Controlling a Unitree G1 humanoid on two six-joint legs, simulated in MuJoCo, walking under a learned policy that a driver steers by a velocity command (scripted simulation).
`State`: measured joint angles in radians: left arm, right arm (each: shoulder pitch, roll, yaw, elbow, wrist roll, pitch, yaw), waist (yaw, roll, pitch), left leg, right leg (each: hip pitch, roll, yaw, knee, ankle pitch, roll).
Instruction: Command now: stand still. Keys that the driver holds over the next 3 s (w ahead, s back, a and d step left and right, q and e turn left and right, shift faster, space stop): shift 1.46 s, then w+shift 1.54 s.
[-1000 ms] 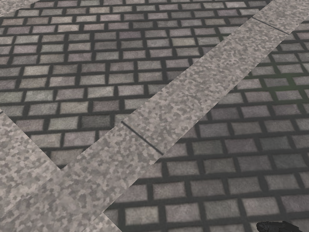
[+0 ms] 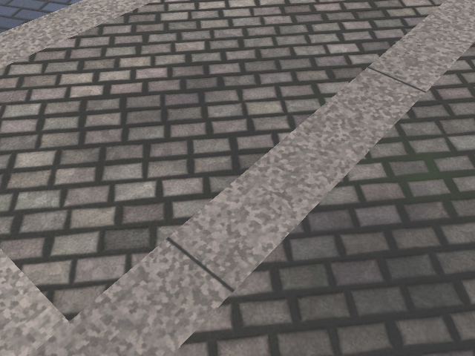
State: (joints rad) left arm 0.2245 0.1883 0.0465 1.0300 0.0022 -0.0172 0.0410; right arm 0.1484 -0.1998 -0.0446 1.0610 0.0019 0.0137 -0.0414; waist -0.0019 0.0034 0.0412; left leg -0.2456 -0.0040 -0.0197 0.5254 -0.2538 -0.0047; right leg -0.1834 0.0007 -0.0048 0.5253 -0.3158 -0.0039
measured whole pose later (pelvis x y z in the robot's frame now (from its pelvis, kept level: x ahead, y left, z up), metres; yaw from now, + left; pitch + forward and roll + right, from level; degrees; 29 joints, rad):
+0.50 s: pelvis +0.00 +0.00 +0.00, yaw +0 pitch -1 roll +0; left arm 0.27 0.17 0.03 1.10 0.00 -0.02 0.04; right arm 0.20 -0.18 -0.03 1.12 0.00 0.01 -0.04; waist 0.00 0.00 0.04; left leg -0.25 0.00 -0.03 0.50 -0.23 -0.01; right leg -0.18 0.01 -0.01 0.50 -0.30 -0.01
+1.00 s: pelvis +0.00 +0.00 +0.00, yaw +0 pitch -1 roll +0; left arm 0.30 0.16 0.02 1.10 0.00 -0.02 0.04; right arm 0.23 -0.17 -0.02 1.12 0.00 0.00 -0.05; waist 0.00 0.00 0.04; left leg -0.25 0.00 -0.03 0.50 -0.24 -0.01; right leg -0.18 0.01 -0.01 0.50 -0.30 -0.01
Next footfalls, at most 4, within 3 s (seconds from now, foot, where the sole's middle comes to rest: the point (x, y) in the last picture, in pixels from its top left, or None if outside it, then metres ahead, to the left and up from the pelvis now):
1.78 left None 0.13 0.16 -0.77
2.24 right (258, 331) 0.58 -0.02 -0.77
2.72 left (212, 203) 1.04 0.12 -0.77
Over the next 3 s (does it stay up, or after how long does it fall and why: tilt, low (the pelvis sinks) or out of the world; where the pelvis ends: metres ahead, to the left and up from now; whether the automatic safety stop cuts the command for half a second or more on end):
stays up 1.10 0.07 0.00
